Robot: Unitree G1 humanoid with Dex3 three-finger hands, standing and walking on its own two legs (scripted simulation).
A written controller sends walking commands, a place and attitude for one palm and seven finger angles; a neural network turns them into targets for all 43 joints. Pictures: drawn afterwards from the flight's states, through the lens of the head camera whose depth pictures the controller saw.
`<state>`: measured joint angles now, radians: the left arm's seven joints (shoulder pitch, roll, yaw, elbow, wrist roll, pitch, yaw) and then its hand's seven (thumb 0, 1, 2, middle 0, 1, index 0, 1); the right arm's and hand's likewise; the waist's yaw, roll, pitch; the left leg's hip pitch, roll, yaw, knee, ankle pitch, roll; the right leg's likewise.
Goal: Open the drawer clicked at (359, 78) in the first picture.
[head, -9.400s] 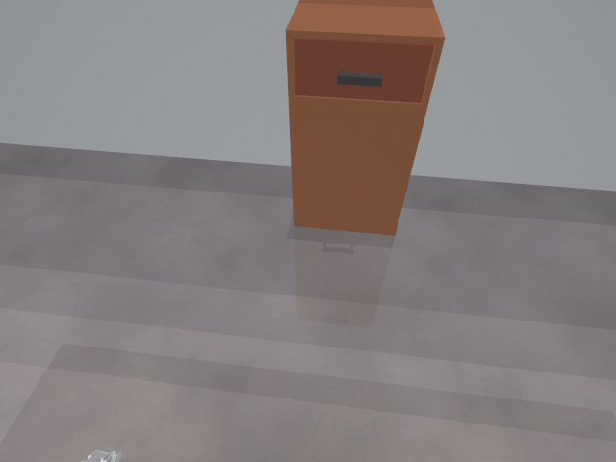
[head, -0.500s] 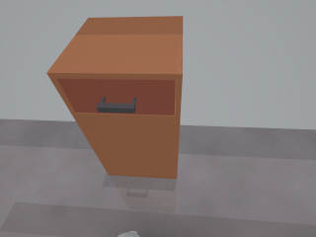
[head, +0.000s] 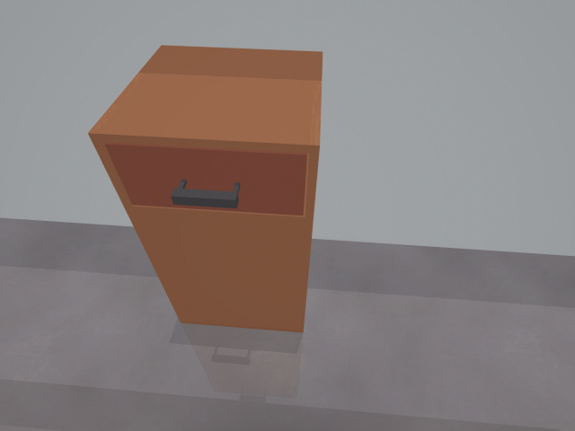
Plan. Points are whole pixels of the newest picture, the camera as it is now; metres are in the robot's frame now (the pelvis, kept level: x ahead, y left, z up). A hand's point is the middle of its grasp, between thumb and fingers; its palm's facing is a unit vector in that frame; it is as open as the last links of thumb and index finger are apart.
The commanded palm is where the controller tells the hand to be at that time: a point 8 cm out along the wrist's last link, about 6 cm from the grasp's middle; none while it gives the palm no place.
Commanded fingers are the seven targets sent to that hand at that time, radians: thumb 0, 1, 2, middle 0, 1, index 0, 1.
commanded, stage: come to a stop and stand still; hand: left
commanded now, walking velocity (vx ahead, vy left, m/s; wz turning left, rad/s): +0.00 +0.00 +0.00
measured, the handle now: (207, 191) +0.59 +0.21 -0.04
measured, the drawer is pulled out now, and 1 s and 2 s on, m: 0.00 0.00 0.00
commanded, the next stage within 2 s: look again from close up in 0.08 s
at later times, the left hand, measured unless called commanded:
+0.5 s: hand out of the picture -0.01 +0.20 -0.18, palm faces +0.05 -0.98 -0.17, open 7.3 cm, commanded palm none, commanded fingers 0.00 0.90 0.90 -0.20 -0.30 -0.20 -0.30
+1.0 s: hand out of the picture -0.04 +0.20 -0.18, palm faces +0.04 -0.99 -0.16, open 7.4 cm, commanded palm none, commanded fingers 0.00 0.90 0.90 -0.20 -0.30 -0.20 -0.30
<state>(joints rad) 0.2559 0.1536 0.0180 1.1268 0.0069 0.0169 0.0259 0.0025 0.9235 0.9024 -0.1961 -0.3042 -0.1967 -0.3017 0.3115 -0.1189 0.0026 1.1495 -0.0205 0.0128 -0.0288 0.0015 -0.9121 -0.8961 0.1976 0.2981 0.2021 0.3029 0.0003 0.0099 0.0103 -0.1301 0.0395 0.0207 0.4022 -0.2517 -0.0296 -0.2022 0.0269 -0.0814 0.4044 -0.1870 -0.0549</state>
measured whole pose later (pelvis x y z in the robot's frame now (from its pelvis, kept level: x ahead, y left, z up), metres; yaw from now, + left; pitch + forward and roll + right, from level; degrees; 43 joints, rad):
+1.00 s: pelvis +0.01 +0.04 -0.01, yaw +0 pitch -1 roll +1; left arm 0.41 0.12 0.01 1.10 0.03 0.00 0.01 0.00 0.91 0.90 -0.19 -0.30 -0.19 -0.30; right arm 0.38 -0.14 0.01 1.09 -0.03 -0.02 -0.02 0.00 -0.91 -0.90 0.20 0.30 0.20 0.30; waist 0.00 0.00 -0.01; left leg -0.16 -0.02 0.05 0.51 -0.33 0.04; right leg -0.26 -0.04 -0.04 0.55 -0.27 -0.01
